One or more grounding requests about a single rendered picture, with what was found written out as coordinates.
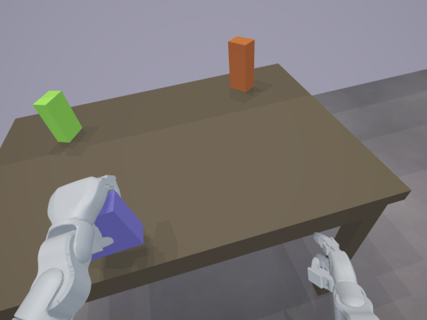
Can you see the robot right hand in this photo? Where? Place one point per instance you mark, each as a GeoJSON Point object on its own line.
{"type": "Point", "coordinates": [336, 268]}

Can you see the sponge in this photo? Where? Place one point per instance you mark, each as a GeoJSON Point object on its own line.
{"type": "Point", "coordinates": [117, 220]}

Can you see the robot right forearm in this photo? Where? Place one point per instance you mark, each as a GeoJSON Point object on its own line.
{"type": "Point", "coordinates": [351, 302]}

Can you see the robot left hand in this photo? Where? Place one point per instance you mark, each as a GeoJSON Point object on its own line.
{"type": "Point", "coordinates": [83, 200]}

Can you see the table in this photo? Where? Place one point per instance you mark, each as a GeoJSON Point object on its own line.
{"type": "Point", "coordinates": [213, 173]}

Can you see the robot left forearm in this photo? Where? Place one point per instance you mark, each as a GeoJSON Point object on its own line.
{"type": "Point", "coordinates": [62, 284]}

